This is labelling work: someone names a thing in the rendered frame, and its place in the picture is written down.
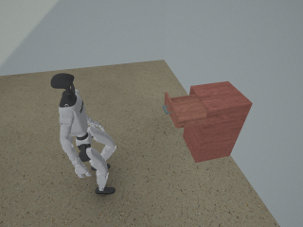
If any left robot forearm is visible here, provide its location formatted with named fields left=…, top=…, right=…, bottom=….
left=86, top=115, right=94, bottom=125

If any cabinet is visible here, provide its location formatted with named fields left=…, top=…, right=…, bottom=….
left=183, top=81, right=253, bottom=163

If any handle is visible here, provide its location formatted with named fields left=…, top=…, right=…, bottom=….
left=162, top=105, right=172, bottom=114

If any robot right hand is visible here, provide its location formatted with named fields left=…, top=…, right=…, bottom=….
left=75, top=164, right=92, bottom=178

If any robot right foot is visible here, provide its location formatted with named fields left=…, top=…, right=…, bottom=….
left=95, top=186, right=116, bottom=195

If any robot left hand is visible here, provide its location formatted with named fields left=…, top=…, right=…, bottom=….
left=90, top=120, right=105, bottom=131

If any right robot shin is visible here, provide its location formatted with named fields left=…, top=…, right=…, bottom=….
left=97, top=172, right=109, bottom=191

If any drawer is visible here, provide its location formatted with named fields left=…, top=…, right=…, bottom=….
left=164, top=92, right=208, bottom=129

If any right robot forearm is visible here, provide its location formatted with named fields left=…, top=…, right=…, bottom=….
left=62, top=140, right=82, bottom=167

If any robot right upper arm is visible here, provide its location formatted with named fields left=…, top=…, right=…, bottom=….
left=59, top=109, right=75, bottom=145

